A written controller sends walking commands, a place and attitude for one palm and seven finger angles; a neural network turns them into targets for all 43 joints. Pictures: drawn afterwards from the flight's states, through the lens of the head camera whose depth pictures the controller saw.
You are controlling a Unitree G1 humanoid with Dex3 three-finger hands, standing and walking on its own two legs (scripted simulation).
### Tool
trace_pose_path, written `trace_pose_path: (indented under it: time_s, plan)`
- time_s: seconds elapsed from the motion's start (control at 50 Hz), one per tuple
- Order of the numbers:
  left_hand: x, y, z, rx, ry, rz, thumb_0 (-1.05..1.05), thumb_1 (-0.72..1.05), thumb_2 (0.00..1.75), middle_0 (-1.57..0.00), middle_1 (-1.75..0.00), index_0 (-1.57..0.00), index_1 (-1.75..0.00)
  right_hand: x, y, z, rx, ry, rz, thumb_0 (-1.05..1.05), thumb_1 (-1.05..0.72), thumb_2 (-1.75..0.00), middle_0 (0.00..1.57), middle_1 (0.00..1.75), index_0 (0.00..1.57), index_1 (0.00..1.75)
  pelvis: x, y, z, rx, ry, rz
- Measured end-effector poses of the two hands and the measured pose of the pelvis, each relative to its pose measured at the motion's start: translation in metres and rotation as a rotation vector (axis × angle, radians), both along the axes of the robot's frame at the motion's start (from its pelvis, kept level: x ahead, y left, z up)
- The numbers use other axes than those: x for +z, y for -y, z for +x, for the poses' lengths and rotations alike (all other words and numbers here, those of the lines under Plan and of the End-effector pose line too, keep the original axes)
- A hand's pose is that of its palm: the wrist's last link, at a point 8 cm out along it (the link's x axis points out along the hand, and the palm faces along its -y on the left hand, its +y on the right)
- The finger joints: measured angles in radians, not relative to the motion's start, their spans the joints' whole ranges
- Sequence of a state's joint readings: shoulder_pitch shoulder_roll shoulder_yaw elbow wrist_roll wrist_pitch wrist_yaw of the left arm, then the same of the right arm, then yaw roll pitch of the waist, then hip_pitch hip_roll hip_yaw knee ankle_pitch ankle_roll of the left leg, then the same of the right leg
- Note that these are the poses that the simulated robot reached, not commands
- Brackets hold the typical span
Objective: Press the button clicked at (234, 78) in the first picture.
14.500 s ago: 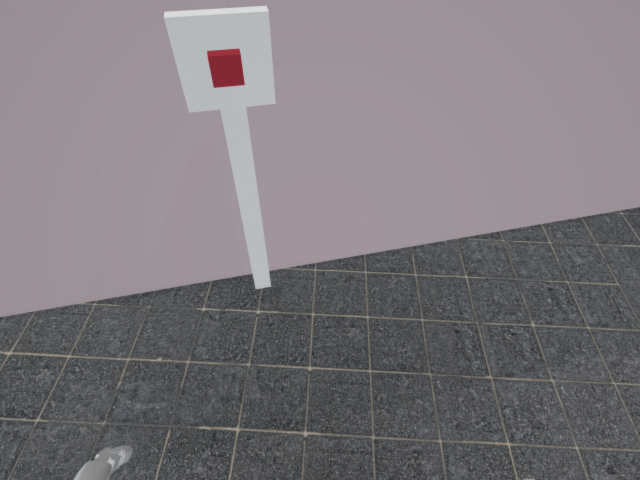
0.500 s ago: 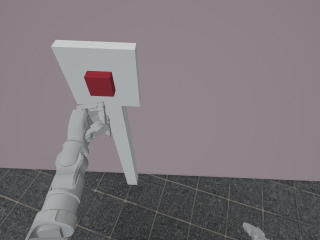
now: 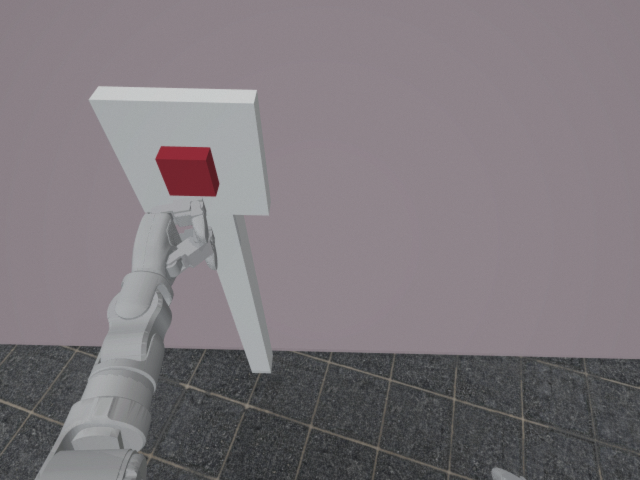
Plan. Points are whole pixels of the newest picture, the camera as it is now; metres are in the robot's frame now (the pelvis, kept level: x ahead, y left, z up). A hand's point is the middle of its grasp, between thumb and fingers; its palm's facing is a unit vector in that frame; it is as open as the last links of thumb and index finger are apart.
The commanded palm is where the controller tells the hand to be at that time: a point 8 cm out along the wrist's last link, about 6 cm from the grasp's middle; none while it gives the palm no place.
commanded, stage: aim a knuckle at the button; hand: left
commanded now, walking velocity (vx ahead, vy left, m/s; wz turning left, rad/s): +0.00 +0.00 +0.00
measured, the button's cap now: (189, 170) +0.48 +0.19 +0.12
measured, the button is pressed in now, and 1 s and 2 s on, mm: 0 9 0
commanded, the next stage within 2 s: press the button with the knuckle in 0.16 s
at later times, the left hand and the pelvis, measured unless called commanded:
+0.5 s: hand (215, 236) +0.40 +0.14 +0.09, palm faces -0.02 -1.00 +0.00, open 3.1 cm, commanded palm +0.38 +0.20 +0.09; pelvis +0.00 -0.01 +0.00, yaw +0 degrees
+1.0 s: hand (217, 217) +0.43 +0.15 +0.09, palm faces -0.01 -1.00 -0.03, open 2.8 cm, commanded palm +0.42 +0.19 +0.09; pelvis -0.01 +0.00 -0.01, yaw +1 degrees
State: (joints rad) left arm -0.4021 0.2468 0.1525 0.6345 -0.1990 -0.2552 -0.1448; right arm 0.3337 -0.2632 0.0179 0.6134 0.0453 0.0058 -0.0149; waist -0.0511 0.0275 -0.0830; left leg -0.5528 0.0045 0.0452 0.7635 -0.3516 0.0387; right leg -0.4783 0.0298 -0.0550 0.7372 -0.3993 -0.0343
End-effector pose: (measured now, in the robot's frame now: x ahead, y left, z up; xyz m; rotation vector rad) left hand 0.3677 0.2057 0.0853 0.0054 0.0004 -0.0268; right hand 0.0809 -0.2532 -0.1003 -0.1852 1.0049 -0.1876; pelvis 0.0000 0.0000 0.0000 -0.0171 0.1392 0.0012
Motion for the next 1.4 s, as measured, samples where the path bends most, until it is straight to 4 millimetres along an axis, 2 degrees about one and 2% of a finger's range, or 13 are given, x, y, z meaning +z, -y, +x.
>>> trace_pose_path:
  time_s: [0.1, 0.26, 0.34, 0.42, 0.52, 0.7, 0.98, 1.4]
  plan:
    - [-0.008, 0.006, -0.003, 0.004, -0.014, -0.011, 0.02, 0.9, 0.9, -1.3, -1.5, -1.3, -1.5, 0.003, 0.004, 0.005, 0.0, 0.016, -0.011, 0.01, -0.91, -0.89, 0.21, 0.3, 0.2, 0.3, 0.0, 0.003, -0.001, -0.003, 0.0, 0.004]
    - [0.011, -0.003, 0.0, 0.03, 0.061, 0.017, 0.02, 0.9, 0.9, -1.3, -1.5, -1.3, -1.5, 0.005, 0.005, 0.018, 0.01, 0.054, -0.007, 0.01, -0.91, -0.89, 0.2, 0.3, 0.2, 0.3, 0.0, 0.007, 0.0, -0.002, 0.003, 0.004]
    - [0.007, -0.004, 0.002, 0.014, 0.008, 0.01, 0.02, 0.9, 0.9, -1.3, -1.5, -1.3, -1.5, 0.005, 0.004, 0.023, 0.017, 0.059, 0.001, 0.01, -0.91, -0.89, 0.2, 0.3, 0.2, 0.3, 0.001, 0.007, 0.001, 0.004, 0.001, 0.004]
    - [0.001, 0.001, 0.003, 0.003, -0.018, -0.005, 0.02, 0.9, 0.9, -1.3, -1.5, -1.3, -1.5, 0.005, 0.003, 0.025, 0.025, 0.058, 0.0, 0.01, -0.91, -0.89, 0.21, 0.3, 0.2, 0.3, 0.001, 0.006, 0.001, 0.008, -0.002, 0.003]
    - [0.004, 0.01, 0.011, 0.005, 0.031, -0.008, 0.02, 0.9, 0.9, -1.3, -1.5, -1.3, -1.5, 0.003, 0.003, 0.023, 0.029, 0.044, -0.006, 0.01, -0.91, -0.89, 0.21, 0.3, 0.2, 0.3, -0.001, 0.006, 0.0, 0.006, -0.008, 0.005]
    - [0.005, 0.007, 0.032, 0.016, 0.001, 0.014, 0.02, 0.89, 0.9, -1.3, -1.5, -1.3, -1.5, -0.003, 0.004, 0.001, -0.01, -0.015, -0.001, 0.01, -0.91, -0.89, 0.21, 0.3, 0.2, 0.3, -0.002, 0.006, 0.0, -0.003, -0.021, 0.004]
    - [0.001, 0.005, 0.044, 0.019, 0.006, 0.018, -0.03, 0.83, 0.94, -1.3, -1.5, -1.31, -1.5, -0.013, 0.008, -0.036, -0.026, -0.123, -0.021, 0.01, -0.91, -0.89, 0.21, 0.3, 0.2, 0.3, -0.006, 0.005, -0.009, 0.01, -0.042, -0.003]
    - [0.002, 0.006, 0.048, 0.04, 0.007, 0.026, -0.02, 0.8, 0.97, -1.3, -1.5, -1.34, -1.5, -0.019, 0.011, -0.08, -0.032, -0.159, -0.045, 0.01, -0.91, -0.89, 0.21, 0.3, 0.2, 0.3, -0.014, 0.004, -0.033, 0.023, -0.059, -0.014]
